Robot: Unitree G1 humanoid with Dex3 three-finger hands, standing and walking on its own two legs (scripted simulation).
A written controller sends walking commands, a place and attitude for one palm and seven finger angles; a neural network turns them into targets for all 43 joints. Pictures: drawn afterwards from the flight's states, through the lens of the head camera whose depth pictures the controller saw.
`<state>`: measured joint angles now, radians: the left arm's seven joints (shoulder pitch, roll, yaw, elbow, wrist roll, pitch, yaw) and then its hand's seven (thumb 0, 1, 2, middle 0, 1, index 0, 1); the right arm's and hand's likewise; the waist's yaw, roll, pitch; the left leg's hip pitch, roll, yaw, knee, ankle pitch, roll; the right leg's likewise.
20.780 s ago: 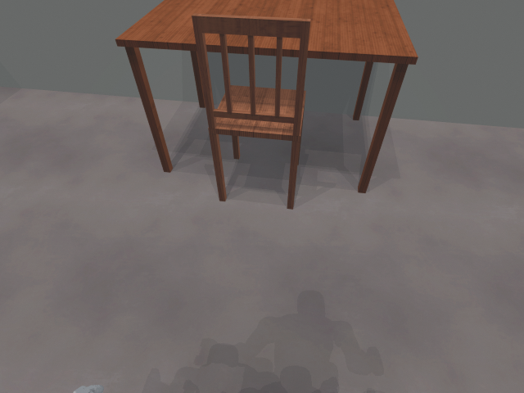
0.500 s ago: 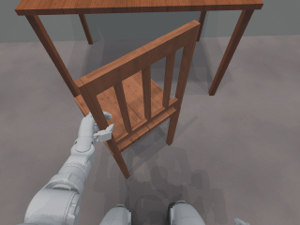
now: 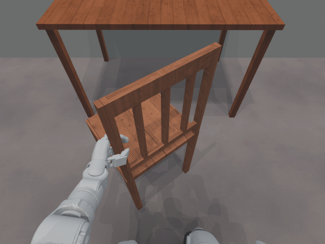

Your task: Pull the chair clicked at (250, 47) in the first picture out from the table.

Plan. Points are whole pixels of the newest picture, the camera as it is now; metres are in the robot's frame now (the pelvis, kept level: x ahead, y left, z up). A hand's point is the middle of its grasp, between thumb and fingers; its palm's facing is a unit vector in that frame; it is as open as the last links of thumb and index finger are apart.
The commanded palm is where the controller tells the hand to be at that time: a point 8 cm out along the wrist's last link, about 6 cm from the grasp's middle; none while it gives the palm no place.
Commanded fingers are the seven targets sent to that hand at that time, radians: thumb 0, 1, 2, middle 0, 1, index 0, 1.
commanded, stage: step backward, pulling the chair out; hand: left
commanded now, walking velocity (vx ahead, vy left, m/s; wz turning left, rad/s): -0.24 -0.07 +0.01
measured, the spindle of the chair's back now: (165, 119) +0.49 +0.00 -0.05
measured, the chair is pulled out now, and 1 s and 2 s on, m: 0.43 0.44 0.44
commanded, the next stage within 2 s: none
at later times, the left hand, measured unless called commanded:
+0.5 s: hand (122, 158) +0.35 +0.12 -0.05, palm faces +0.01 -0.98 -0.18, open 6.0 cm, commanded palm +0.36 +0.17 -0.04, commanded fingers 0.00 0.90 0.90 -0.50 -1.45 -0.50 -1.45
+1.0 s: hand (121, 159) +0.34 +0.12 -0.05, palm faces -0.01 -0.98 -0.20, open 6.0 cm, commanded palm +0.36 +0.18 -0.04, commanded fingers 0.00 0.90 0.90 -0.50 -1.45 -0.50 -1.45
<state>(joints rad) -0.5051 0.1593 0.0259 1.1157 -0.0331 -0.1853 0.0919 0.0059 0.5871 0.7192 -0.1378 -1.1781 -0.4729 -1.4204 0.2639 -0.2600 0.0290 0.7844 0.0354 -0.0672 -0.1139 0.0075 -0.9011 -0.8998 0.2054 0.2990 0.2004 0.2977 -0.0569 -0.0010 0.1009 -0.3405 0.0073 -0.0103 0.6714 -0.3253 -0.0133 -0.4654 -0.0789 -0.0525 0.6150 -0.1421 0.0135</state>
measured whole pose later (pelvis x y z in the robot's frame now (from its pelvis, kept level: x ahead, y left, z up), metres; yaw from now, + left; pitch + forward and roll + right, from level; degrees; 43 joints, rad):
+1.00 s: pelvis +0.00 +0.00 +0.01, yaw -1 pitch +0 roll +1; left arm -0.49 0.16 0.00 1.08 -0.04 -0.18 0.09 0.02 0.57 0.75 -0.15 -1.17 -0.47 -1.43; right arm 0.26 -0.25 0.02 0.76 0.05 -0.03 -0.13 0.01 -0.90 -0.90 0.20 0.30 0.20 0.30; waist -0.02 0.00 0.11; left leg -0.33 0.03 0.03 0.61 -0.29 -0.02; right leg -0.43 -0.08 -0.03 0.59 -0.17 0.02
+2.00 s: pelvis -0.01 -0.01 +0.01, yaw -1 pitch +0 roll +1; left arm -0.49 0.18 -0.01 1.07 -0.04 -0.17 0.09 0.02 0.56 0.75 -0.16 -1.19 -0.48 -1.43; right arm 0.25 -0.23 0.02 0.73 0.05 -0.02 -0.12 0.01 -0.90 -0.90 0.20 0.30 0.20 0.30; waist -0.02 0.00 0.12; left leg -0.33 0.05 0.02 0.63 -0.29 -0.04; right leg -0.42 -0.06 -0.05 0.60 -0.17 0.01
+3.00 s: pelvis +0.06 +0.00 +0.02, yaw -2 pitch -1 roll +0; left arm -0.09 0.14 -0.04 0.67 -0.02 -0.08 0.13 0.04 0.60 0.71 -0.12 -1.19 -0.46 -1.42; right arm 0.18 -0.21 0.02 0.65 0.03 0.06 -0.11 0.01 -0.90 -0.90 0.20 0.30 0.20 0.30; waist -0.03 0.01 0.07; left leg -0.11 0.06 0.05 0.44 -0.30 -0.04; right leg -0.24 -0.04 -0.03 0.45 -0.19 0.02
